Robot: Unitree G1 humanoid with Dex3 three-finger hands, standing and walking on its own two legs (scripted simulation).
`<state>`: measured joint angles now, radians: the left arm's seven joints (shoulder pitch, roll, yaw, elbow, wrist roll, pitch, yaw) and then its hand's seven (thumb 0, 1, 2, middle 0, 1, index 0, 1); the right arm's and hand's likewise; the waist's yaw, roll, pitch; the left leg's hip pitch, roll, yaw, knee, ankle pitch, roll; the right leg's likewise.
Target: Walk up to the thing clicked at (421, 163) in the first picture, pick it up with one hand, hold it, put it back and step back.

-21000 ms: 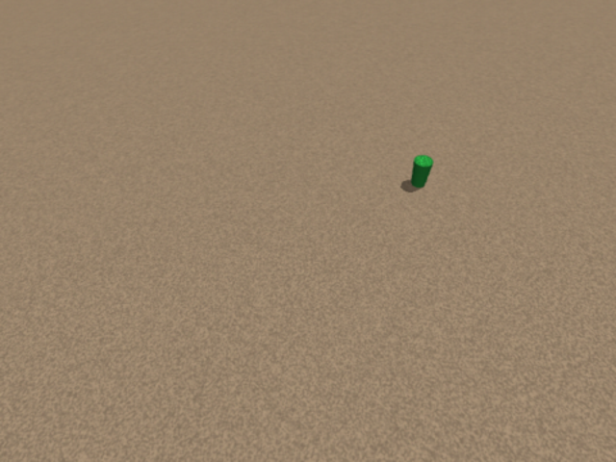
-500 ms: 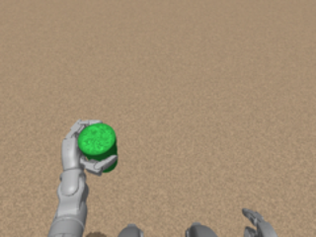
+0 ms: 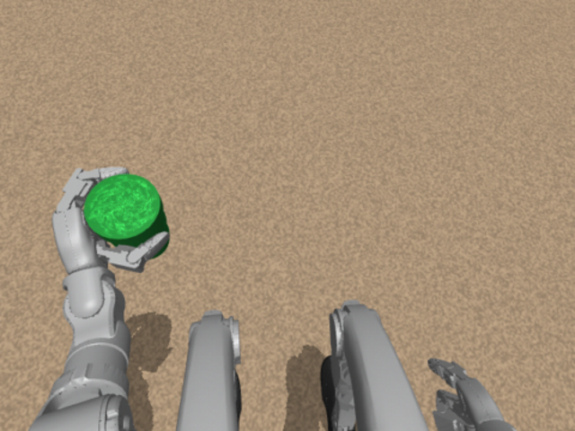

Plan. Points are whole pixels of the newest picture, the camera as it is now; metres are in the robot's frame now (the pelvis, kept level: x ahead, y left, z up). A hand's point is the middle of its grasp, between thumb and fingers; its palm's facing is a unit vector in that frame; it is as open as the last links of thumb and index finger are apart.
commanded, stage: crouch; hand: left
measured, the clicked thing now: (136, 224) +0.41 +0.22 -0.07
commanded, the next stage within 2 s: lower in 1.04 s
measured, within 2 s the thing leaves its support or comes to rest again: neither
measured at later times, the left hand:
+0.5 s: hand (154, 248) +0.42 +0.24 -0.22, palm faces +0.29 -0.96 -0.04, open 11.4 cm
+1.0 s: hand (160, 257) +0.42 +0.25 -0.30, palm faces +0.29 -0.96 -0.04, open 11.4 cm
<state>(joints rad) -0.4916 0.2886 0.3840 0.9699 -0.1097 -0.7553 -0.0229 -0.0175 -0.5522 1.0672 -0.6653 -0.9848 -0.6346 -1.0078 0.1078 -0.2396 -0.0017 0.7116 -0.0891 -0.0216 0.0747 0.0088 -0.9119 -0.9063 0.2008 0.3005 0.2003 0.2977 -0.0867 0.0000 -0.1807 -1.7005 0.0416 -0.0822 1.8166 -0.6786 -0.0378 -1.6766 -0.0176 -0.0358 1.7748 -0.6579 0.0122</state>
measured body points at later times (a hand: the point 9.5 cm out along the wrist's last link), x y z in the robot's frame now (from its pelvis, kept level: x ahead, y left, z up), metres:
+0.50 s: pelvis -0.04 +0.00 -0.16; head +0.18 +0.05 +0.24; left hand +0.40 +0.29 -0.21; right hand +0.06 -0.27 -0.28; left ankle +0.06 +0.14 -0.48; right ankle +0.07 -0.13 -0.48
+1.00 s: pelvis -0.04 +0.01 -0.21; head +0.19 +0.09 +0.17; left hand +0.40 +0.30 -0.30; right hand +0.05 -0.27 -0.30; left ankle +0.06 +0.14 -0.48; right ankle +0.07 -0.13 -0.48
